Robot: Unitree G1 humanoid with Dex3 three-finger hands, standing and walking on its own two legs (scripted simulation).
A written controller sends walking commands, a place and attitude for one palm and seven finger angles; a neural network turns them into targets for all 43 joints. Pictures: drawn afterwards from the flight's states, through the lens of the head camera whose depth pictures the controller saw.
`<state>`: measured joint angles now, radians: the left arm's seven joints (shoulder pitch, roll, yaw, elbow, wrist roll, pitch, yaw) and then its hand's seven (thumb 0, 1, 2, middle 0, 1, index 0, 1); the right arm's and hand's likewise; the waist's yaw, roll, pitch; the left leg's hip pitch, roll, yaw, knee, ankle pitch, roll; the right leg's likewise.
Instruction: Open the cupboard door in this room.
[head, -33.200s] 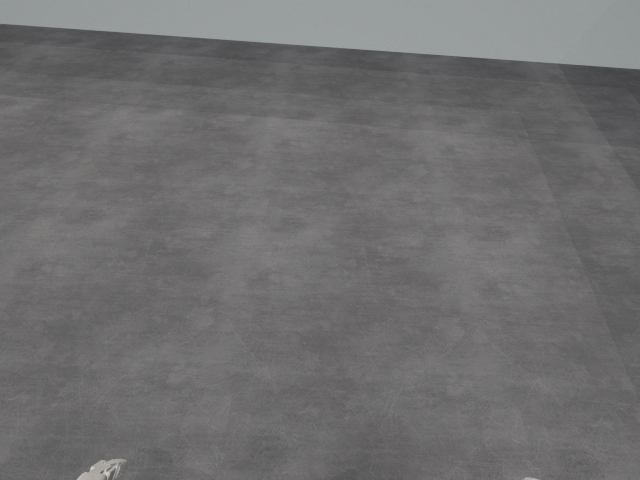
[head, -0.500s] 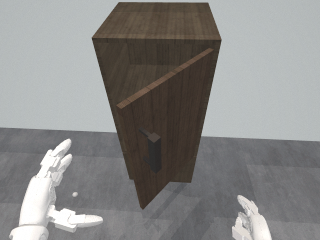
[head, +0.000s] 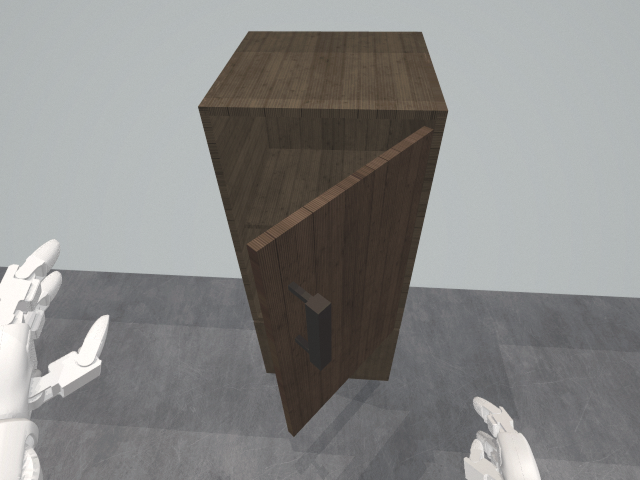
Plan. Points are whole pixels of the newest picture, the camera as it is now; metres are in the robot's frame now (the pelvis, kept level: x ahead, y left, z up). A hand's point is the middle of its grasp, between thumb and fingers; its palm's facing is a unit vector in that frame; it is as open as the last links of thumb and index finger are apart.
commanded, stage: draw the hand back to the body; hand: left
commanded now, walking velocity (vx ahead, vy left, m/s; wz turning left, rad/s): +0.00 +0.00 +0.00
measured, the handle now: (308, 326) +0.33 +0.07 +0.00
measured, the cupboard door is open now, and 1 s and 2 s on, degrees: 51 51 51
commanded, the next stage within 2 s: step back with the hand held close in 0.42 s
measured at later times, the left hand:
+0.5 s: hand (84, 346) +0.19 +0.25 +0.16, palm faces +0.47 -0.79 -0.39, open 7.4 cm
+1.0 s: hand (44, 386) +0.15 +0.27 +0.15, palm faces +0.36 -0.79 -0.50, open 7.4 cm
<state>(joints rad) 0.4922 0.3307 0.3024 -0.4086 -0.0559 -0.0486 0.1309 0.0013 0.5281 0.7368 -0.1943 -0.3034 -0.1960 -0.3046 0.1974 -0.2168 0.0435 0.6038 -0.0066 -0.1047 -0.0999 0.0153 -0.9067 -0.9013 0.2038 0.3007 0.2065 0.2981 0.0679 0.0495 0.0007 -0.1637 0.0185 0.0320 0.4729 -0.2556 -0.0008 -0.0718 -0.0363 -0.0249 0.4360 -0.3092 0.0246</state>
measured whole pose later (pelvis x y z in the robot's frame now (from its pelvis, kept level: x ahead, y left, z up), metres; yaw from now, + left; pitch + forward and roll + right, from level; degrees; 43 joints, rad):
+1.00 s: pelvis -0.06 +0.01 +0.00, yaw -1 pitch -1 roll -1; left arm 0.57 0.42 0.40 -0.49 -0.06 -0.14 0.13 0.01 0.89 0.89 -0.21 -0.30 -0.21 -0.31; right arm 0.16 -0.23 -0.01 0.54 0.01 0.03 -0.10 0.01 -0.91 -0.90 0.20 0.30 0.20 0.30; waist 0.00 0.02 0.05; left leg -0.30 0.04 0.05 0.46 -0.15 0.01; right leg -0.22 -0.02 -0.01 0.43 -0.20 0.03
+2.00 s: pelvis -0.27 +0.02 +0.00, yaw -1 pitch +0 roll -1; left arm 0.55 0.44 0.44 -0.52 -0.05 -0.17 0.16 0.01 0.89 0.89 -0.21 -0.30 -0.21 -0.31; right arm 0.22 -0.18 0.01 0.62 -0.01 -0.16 -0.07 0.01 -0.91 -0.90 0.20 0.30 0.21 0.30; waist -0.03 -0.06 0.03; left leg -0.28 0.00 0.06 0.40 -0.12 0.04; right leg -0.29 0.03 0.02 0.69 -0.41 0.02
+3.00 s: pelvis -0.30 +0.04 +0.00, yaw +0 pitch -1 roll -1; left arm 0.29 0.20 0.02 1.06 0.01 0.03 0.02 -0.02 1.00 0.89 -0.21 -0.30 -0.21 -0.30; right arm 0.23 -0.17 0.02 1.05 -0.03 0.03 -0.02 0.01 -0.91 -0.90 0.20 0.30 0.20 0.30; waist 0.01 -0.02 0.08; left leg -0.26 0.01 0.03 0.46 -0.19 0.02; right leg -0.12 0.01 -0.10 0.42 -0.28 -0.03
